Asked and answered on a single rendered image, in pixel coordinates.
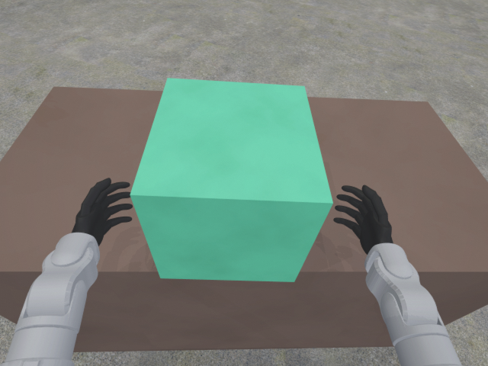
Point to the pedestal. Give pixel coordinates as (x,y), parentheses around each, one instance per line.
(435,197)

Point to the robot left hand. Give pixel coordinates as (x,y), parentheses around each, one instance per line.
(91,219)

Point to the robot right hand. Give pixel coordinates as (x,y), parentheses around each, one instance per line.
(373,226)

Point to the left robot forearm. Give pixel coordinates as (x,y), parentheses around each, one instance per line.
(51,316)

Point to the right robot forearm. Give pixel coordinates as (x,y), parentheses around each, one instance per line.
(408,309)

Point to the carton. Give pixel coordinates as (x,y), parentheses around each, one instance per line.
(231,185)

